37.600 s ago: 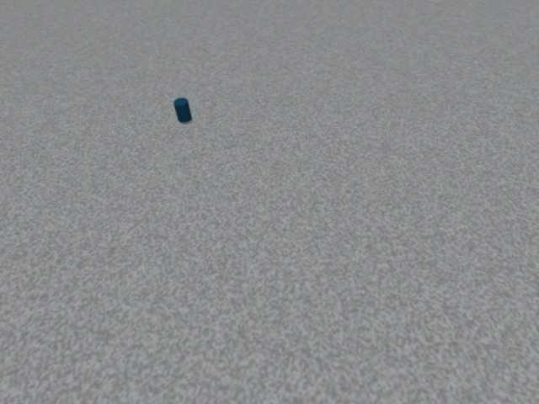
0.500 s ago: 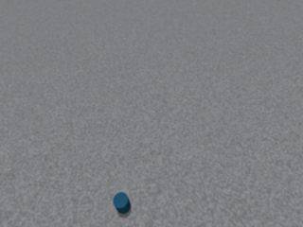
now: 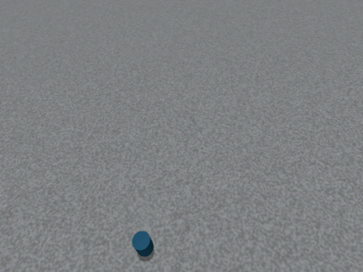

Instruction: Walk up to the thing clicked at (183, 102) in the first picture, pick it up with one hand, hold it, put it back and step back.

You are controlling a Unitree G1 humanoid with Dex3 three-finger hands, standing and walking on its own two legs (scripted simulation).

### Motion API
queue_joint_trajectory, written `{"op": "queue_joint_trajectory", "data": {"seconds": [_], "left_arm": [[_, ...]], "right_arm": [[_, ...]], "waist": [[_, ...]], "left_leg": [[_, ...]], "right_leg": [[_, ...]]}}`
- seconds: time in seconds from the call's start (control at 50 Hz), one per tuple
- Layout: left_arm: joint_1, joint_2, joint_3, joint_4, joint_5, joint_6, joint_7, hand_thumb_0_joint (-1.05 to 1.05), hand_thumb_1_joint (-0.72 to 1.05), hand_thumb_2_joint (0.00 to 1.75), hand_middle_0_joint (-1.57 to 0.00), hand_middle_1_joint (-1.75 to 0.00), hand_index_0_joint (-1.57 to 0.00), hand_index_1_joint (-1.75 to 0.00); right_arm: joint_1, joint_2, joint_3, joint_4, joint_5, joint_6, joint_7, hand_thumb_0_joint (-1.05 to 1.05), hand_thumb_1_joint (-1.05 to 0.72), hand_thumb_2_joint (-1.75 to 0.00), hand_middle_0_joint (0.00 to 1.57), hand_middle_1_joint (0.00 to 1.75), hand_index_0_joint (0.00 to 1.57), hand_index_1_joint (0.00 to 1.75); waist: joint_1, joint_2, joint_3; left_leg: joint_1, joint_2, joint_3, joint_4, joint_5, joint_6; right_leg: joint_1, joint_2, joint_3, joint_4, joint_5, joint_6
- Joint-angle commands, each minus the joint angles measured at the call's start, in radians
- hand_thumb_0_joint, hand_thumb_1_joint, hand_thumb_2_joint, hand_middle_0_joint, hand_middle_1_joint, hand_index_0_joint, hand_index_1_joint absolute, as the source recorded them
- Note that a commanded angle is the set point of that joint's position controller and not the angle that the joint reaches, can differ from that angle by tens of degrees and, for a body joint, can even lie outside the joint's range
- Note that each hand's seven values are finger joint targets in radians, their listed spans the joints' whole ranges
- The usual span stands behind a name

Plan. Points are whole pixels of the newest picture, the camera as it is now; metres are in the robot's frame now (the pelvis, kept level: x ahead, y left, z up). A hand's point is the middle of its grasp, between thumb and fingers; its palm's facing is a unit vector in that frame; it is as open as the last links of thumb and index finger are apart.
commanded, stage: stand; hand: left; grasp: from the side
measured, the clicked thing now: (143, 244) +0.37 +0.25 -0.72
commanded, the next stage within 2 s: step back in 0.66 s
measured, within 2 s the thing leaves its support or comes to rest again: neither
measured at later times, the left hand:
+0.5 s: hand out of the picture +0.08 +0.25 -0.16, palm faces -0.01 -0.94 -0.34, open 7.3 cm
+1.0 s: hand out of the picture +0.11 +0.32 -0.18, palm faces -0.03 -0.93 -0.38, open 7.4 cm
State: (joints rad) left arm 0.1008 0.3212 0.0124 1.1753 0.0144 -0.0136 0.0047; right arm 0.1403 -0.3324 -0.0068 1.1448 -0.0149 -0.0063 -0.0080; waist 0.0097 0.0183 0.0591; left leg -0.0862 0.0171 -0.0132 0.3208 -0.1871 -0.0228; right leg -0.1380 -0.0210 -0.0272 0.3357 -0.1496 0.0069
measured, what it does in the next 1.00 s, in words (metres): lifts its left foot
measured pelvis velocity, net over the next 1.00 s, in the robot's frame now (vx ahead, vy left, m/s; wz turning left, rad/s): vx -0.04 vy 0.05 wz -0.01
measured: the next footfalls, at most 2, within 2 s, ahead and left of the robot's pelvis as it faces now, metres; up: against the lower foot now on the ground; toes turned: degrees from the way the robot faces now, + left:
right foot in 1.40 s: -0.08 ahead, -0.05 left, +0.00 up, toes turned +0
left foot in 1.76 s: -0.18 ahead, +0.19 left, +0.00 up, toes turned -6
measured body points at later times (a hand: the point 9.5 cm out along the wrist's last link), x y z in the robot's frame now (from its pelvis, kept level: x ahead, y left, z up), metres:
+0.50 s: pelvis +0.01 +0.00 +0.00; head +0.02 +0.00 +0.45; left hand +0.08 +0.30 -0.13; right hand +0.07 -0.30 -0.14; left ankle -0.01 +0.13 -0.75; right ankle +0.02 -0.12 -0.75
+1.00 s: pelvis -0.04 +0.05 -0.03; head +0.03 +0.07 +0.41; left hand +0.11 +0.37 -0.16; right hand +0.03 -0.29 -0.13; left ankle -0.06 +0.15 -0.75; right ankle +0.02 -0.12 -0.74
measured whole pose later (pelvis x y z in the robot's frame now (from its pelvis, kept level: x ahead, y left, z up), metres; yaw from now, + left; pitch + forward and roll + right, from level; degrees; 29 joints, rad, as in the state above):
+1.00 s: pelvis -0.04 +0.05 -0.03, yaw +0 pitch +0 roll +0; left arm 0.00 0.41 0.06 0.93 0.01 0.05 0.02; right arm 0.13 -0.40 -0.07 0.98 -0.02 0.03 0.01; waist -0.01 -0.05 0.17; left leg -0.26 -0.05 -0.01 0.64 -0.39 0.04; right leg -0.42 -0.07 0.06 0.67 -0.30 0.01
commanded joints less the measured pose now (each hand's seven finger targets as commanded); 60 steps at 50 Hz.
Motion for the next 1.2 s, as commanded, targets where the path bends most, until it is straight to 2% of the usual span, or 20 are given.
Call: {"op": "queue_joint_trajectory", "data": {"seconds": [0.0,0.34,0.62,0.64,0.7,0.74,0.76,0.78,0.8,0.86,0.9,0.92,0.94,0.96,0.98,1.0,1.04,1.08,1.1,1.18], "left_arm": [[-0.03,0.212,0.032,-0.049,-0.001,-0.019,0.013,0.0,0.9,0.9,-0.2,-0.3,-0.2,-0.3],[-0.041,0.217,0.034,-0.059,-0.002,-0.021,0.011,0.0,0.9,0.9,-0.2,-0.3,-0.2,-0.3],[-0.036,0.218,0.032,-0.064,-0.005,-0.019,0.009,0.0,0.9,0.9,-0.2,-0.3,-0.2,-0.3],[-0.041,0.296,0.077,-0.102,-0.023,-0.01,0.013,0.0,0.9,0.9,-0.2,-0.3,-0.2,-0.3],[-0.017,0.292,0.087,-0.137,-0.028,-0.003,0.021,0.0,0.9,0.9,-0.2,-0.3,-0.2,-0.3],[-0.031,0.319,0.098,-0.175,-0.02,0.003,0.022,0.0,0.9,0.9,-0.2,-0.3,-0.2,-0.3],[-0.053,0.333,0.102,-0.198,-0.013,0.005,0.024,0.0,0.9,0.9,-0.2,-0.3,-0.2,-0.3],[-0.071,0.339,0.106,-0.226,0.0,0.005,0.027,0.0,0.9,0.9,-0.2,-0.3,-0.2,-0.3],[-0.081,0.345,0.109,-0.249,0.012,0.007,0.027,0.0,0.9,0.9,-0.2,-0.3,-0.2,-0.3],[-0.13,0.301,0.095,-0.293,0.018,0.019,0.028,0.0,0.9,0.9,-0.2,-0.3,-0.2,-0.3],[-0.141,0.298,0.086,-0.318,0.011,0.035,0.025,0.0,0.9,0.9,-0.2,-0.3,-0.2,-0.3],[-0.115,0.281,0.081,-0.324,0.001,0.046,0.023,0.0,0.9,0.9,-0.2,-0.3,-0.2,-0.3],[-0.115,0.243,0.076,-0.339,-0.012,0.054,0.023,0.0,0.9,0.9,-0.2,-0.3,-0.2,-0.3],[-0.118,0.216,0.071,-0.347,-0.013,0.062,0.03,0.0,0.9,0.9,-0.2,-0.3,-0.2,-0.3],[-0.079,0.231,0.076,-0.334,-0.006,0.072,0.038,0.0,0.9,0.9,-0.2,-0.3,-0.2,-0.3],[-0.053,0.222,0.072,-0.339,-0.005,0.07,0.044,0.0,0.9,0.9,-0.2,-0.3,-0.2,-0.3],[-0.067,0.251,0.078,-0.328,-0.005,0.073,0.049,0.0,0.9,0.9,-0.2,-0.3,-0.2,-0.3],[0.011,0.245,0.08,-0.322,-0.014,0.074,0.04,0.0,0.9,0.9,-0.2,-0.3,-0.2,-0.3],[0.029,0.243,0.083,-0.323,-0.007,0.071,0.037,0.0,0.9,0.9,-0.2,-0.3,-0.2,-0.3],[-0.015,0.236,0.091,-0.366,0.006,0.053,0.033,0.0,0.9,0.9,-0.2,-0.3,-0.2,-0.3]], "right_arm": [[-0.026,-0.197,-0.031,-0.053,-0.002,-0.019,-0.012,0.0,-0.9,-0.9,0.2,0.3,0.2,0.3],[-0.036,-0.201,-0.03,-0.058,-0.002,-0.016,-0.007,0.0,-0.9,-0.9,0.2,0.3,0.2,0.3],[-0.04,-0.207,-0.03,-0.062,0.0,-0.02,-0.009,0.0,-0.9,-0.9,0.2,0.3,0.2,0.3],[-0.072,-0.278,-0.062,-0.084,0.008,-0.001,-0.005,0.0,-0.9,-0.9,0.2,0.3,0.2,0.3],[-0.042,-0.241,-0.064,-0.113,0.02,0.013,-0.002,0.0,-0.9,-0.9,0.2,0.3,0.2,0.3],[-0.029,-0.229,-0.071,-0.137,0.019,0.028,0.001,0.0,-0.9,-0.9,0.2,0.3,0.2,0.3],[-0.013,-0.223,-0.074,-0.142,0.018,0.038,0.003,0.0,-0.9,-0.9,0.2,0.3,0.2,0.3],[0.004,-0.228,-0.081,-0.153,0.014,0.048,0.006,0.0,-0.9,-0.9,0.2,0.3,0.2,0.3],[0.028,-0.225,-0.083,-0.166,0.01,0.055,0.011,0.0,-0.9,-0.9,0.2,0.3,0.2,0.3],[0.079,-0.225,-0.093,-0.179,0.019,0.048,0.017,0.0,-0.9,-0.9,0.2,0.3,0.2,0.3],[0.105,-0.225,-0.097,-0.185,0.007,0.038,0.013,0.0,-0.9,-0.9,0.2,0.3,0.2,0.3],[0.093,-0.232,-0.1,-0.192,-0.005,0.033,0.008,0.0,-0.9,-0.9,0.2,0.3,0.2,0.3],[0.083,-0.289,-0.116,-0.202,-0.024,0.03,0.005,0.0,-0.9,-0.9,0.2,0.3,0.2,0.3],[0.083,-0.346,-0.129,-0.213,-0.033,0.023,0.001,0.0,-0.9,-0.9,0.2,0.3,0.2,0.3],[0.075,-0.348,-0.13,-0.222,-0.036,0.021,-0.003,0.0,-0.9,-0.9,0.2,0.3,0.2,0.3],[0.052,-0.382,-0.134,-0.253,-0.029,0.02,-0.006,0.0,-0.9,-0.9,0.2,0.3,0.2,0.3],[-0.013,-0.341,-0.128,-0.278,-0.029,0.016,-0.018,0.0,-0.9,-0.9,0.2,0.3,0.2,0.3],[-0.043,-0.287,-0.115,-0.292,-0.023,0.011,-0.031,0.0,-0.9,-0.9,0.2,0.3,0.2,0.3],[-0.036,-0.271,-0.112,-0.292,-0.016,0.01,-0.035,0.0,-0.9,-0.9,0.2,0.3,0.2,0.3],[0.051,-0.26,-0.12,-0.298,-0.006,0.009,-0.044,0.0,-0.9,-0.9,0.2,0.3,0.2,0.3]], "waist": [[-0.003,-0.019,-0.065],[-0.004,-0.009,-0.043],[-0.006,-0.021,-0.082],[-0.007,-0.033,0.007],[-0.012,-0.059,-0.066],[-0.014,-0.131,-0.106],[-0.011,-0.183,-0.113],[-0.013,-0.22,-0.123],[-0.022,-0.219,-0.125],[-0.048,-0.214,-0.151],[-0.059,-0.175,-0.139],[-0.054,-0.096,-0.113],[-0.049,0.094,-0.096],[-0.047,0.184,-0.072],[-0.029,0.084,-0.082],[-0.044,0.168,-0.098],[-0.037,0.161,-0.076],[0.018,0.139,-0.098],[0.019,0.132,-0.115],[-0.043,0.09,-0.117]], "left_leg": [[-0.033,0.101,-0.08,-0.061,0.095,0.035],[-0.053,0.104,-0.076,-0.075,0.04,0.033],[-0.004,0.114,-0.073,-0.062,0.139,0.035],[-0.083,0.092,-0.073,0.051,0.278,0.062],[-0.082,0.054,-0.034,0.169,0.275,0.061],[-0.123,-0.017,0.003,0.321,0.111,0.052],[-0.141,-0.056,0.013,0.418,-0.111,0.049],[-0.171,-0.072,-0.009,0.555,-0.314,0.056],[-0.173,-0.049,-0.05,0.584,-0.359,0.066],[-0.169,-0.034,-0.047,0.483,-0.279,0.074],[-0.129,-0.039,0.005,0.277,-0.067,0.057],[-0.111,-0.003,-0.026,0.131,0.113,0.055],[-0.095,0.123,-0.225,0.052,0.314,0.073],[-0.004,0.224,-0.365,0.034,0.515,0.118],[-0.022,0.255,-0.324,0.085,0.616,0.15],[-0.047,0.3,-0.376,0.071,0.659,0.164],[-0.056,0.238,-0.31,0.081,0.588,0.121],[0.057,0.156,-0.189,0.138,0.598,0.061],[0.108,0.154,-0.182,0.148,0.601,0.066],[0.176,0.217,-0.225,0.174,0.592,0.175]], "right_leg": [[0.059,-0.113,0.1,-0.047,0.12,-0.022],[0.048,-0.11,0.107,-0.064,0.061,-0.021],[0.066,-0.113,0.097,-0.04,0.167,-0.025],[-0.001,-0.109,0.115,0.036,0.337,-0.034],[0.016,-0.145,0.132,0.059,0.423,-0.092],[0.0,-0.233,0.224,0.02,0.409,-0.168],[-0.026,-0.299,0.29,0.005,0.401,-0.224],[-0.052,-0.354,0.335,-0.001,0.396,-0.274],[-0.081,-0.366,0.328,0.024,0.39,-0.287],[-0.077,-0.276,0.209,0.124,0.387,-0.221],[-0.098,-0.206,0.155,0.214,0.314,-0.156],[-0.129,-0.146,0.124,0.28,0.207,-0.114],[-0.205,-0.015,0.084,0.438,0.027,-0.062],[-0.375,0.126,0.118,0.544,-0.404,-0.044],[-0.362,0.114,0.194,0.659,-0.464,-0.04],[-0.372,0.134,0.219,0.72,-0.492,-0.036],[-0.387,0.129,0.271,0.795,-0.404,-0.039],[-0.434,0.125,0.255,0.794,-0.279,-0.04],[-0.435,0.125,0.238,0.792,-0.265,-0.033],[-0.407,0.098,0.204,0.662,-0.32,0.005]]}}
